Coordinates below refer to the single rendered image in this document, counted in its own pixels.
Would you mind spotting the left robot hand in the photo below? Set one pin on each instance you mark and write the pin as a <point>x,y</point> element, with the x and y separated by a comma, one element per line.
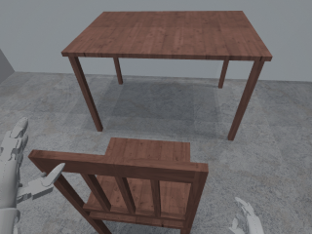
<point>12,146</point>

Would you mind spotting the chair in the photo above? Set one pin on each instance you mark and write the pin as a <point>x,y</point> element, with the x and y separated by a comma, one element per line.
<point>139,181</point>

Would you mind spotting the right robot hand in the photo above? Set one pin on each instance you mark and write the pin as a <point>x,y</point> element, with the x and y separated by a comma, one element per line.
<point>250,223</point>

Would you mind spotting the left robot forearm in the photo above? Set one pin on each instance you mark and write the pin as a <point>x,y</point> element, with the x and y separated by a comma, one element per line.
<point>9,218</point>

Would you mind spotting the table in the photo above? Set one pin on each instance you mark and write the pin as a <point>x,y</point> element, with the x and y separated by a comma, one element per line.
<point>201,35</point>

